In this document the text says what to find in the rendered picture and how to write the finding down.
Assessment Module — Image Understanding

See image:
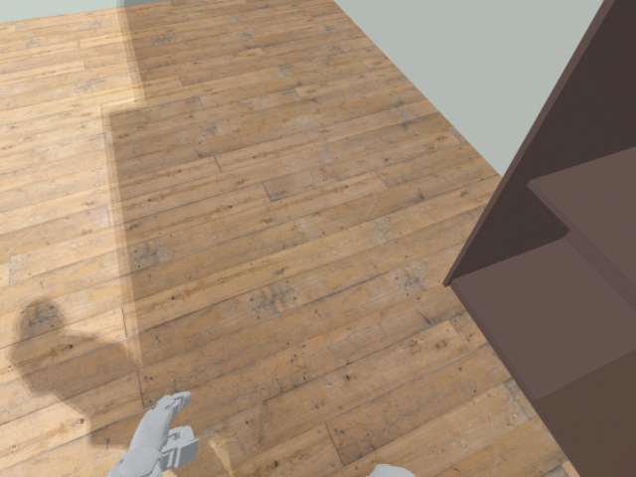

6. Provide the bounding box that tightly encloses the wardrobe door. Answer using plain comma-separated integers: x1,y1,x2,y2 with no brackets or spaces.
534,349,636,477

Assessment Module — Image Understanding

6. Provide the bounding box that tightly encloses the robot left forearm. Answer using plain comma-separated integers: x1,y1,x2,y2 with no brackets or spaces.
106,446,163,477

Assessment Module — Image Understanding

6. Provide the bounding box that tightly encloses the robot left hand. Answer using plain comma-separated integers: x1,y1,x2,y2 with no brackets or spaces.
128,392,199,473

